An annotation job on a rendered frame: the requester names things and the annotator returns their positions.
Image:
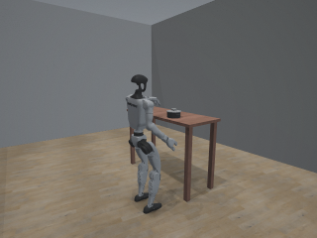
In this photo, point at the robot right upper arm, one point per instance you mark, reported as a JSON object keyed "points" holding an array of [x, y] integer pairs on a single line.
{"points": [[149, 110]]}

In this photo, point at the left robot hand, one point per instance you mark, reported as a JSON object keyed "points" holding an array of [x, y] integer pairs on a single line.
{"points": [[155, 100]]}

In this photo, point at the lid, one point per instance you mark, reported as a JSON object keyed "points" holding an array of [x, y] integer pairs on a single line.
{"points": [[173, 111]]}

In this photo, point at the pot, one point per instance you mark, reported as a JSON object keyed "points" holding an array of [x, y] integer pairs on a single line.
{"points": [[173, 115]]}

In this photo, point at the table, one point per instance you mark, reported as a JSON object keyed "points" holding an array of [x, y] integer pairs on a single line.
{"points": [[187, 120]]}

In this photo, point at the left robot shin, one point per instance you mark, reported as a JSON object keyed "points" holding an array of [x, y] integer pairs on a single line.
{"points": [[142, 179]]}

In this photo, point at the robot right forearm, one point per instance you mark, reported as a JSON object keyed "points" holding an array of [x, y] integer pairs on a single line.
{"points": [[157, 132]]}

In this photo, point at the right robot hand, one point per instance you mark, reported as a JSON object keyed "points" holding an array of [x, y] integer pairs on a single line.
{"points": [[170, 143]]}

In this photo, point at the left robot foot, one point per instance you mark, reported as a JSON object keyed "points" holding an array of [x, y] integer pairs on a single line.
{"points": [[138, 198]]}

